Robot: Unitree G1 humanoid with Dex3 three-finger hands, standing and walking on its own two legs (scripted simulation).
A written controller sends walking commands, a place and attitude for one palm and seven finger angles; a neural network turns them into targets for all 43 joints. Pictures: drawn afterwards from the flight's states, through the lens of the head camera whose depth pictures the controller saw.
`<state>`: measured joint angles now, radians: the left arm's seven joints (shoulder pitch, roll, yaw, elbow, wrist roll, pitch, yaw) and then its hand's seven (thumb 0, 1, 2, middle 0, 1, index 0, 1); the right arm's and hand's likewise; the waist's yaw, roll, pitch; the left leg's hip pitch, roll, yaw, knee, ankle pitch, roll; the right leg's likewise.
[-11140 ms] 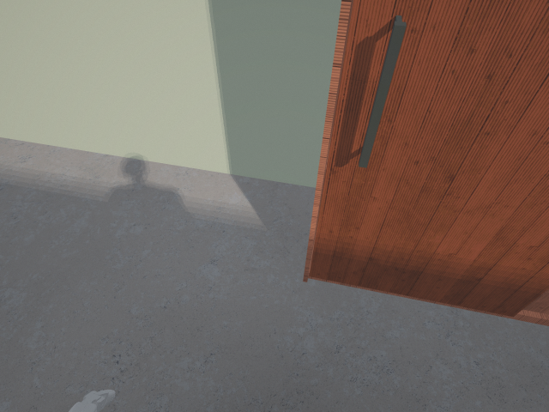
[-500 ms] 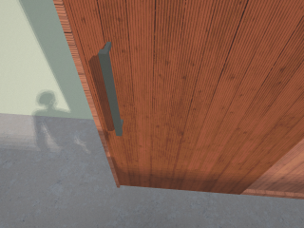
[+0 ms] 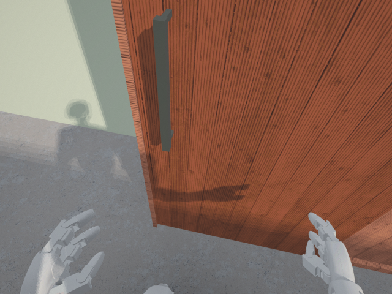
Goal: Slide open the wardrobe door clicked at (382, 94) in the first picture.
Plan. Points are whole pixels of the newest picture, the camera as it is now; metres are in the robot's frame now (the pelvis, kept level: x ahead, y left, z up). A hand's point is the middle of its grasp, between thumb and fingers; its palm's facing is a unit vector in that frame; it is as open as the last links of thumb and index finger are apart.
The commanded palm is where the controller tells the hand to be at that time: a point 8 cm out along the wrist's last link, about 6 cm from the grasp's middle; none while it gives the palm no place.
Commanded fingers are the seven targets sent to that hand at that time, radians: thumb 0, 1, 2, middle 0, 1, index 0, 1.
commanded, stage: raise the hand with hooked fingers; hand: left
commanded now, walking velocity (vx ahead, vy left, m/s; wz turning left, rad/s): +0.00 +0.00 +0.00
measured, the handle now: (166, 93) +0.48 +0.13 +0.16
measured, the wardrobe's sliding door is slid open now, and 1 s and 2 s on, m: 0.00 0.00 0.00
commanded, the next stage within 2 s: move the hooked fingers beside the handle in 1.62 s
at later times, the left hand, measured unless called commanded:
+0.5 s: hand (61, 207) +0.22 +0.25 +0.10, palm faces -0.02 -1.00 -0.07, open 12.0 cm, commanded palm +0.20 +0.31 +0.12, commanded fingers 0.00 -0.27 0.40 -0.28 -1.05 -0.28 -1.05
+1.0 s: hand (20, 159) +0.26 +0.31 +0.18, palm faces +0.00 -1.00 -0.09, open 13.9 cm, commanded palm +0.23 +0.35 +0.19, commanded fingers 0.00 -0.50 0.30 -0.30 -1.20 -0.30 -1.20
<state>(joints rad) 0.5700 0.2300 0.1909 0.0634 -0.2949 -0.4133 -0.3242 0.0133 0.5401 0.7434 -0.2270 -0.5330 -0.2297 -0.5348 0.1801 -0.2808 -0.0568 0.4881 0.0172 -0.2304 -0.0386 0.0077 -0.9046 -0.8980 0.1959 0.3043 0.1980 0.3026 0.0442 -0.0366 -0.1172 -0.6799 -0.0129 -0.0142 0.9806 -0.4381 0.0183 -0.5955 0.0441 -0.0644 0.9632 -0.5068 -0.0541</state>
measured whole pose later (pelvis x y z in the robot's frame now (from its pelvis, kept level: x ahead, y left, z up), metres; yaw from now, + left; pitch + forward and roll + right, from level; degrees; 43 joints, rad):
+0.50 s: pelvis +0.00 +0.02 +0.02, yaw +0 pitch +6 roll -2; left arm 0.31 0.34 0.31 0.02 -0.36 -0.24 -0.40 0.00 -0.04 0.50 -0.26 -0.91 -0.27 -0.91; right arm 0.32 -0.28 0.02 0.63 0.06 -0.27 -0.08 0.01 -0.90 -0.90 0.20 0.31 0.20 0.30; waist 0.01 0.04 -0.08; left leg -0.58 -0.02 -0.01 0.85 -0.37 0.05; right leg -0.48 0.04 -0.05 0.79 -0.42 -0.02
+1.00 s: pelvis +0.00 +0.04 +0.04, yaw +0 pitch +0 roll -2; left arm 0.03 0.45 0.39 0.10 -0.35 -0.01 -0.48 -0.01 -0.48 0.31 -0.30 -1.19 -0.30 -1.19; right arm 0.23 -0.23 0.10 0.59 0.06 -0.27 -0.10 0.01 -0.90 -0.90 0.20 0.31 0.20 0.30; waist 0.06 0.03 -0.03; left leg -0.35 -0.05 0.00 0.64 -0.29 0.07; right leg -0.25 0.01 -0.04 0.58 -0.33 0.00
